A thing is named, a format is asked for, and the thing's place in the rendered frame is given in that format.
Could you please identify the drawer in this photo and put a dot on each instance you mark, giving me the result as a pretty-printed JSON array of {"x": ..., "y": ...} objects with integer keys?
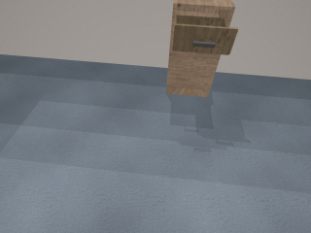
[{"x": 203, "y": 29}]

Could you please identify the cabinet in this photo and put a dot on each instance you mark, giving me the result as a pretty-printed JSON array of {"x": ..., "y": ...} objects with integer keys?
[{"x": 192, "y": 73}]

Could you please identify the handle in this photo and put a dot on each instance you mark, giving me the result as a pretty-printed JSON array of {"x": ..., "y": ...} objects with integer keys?
[{"x": 199, "y": 44}]

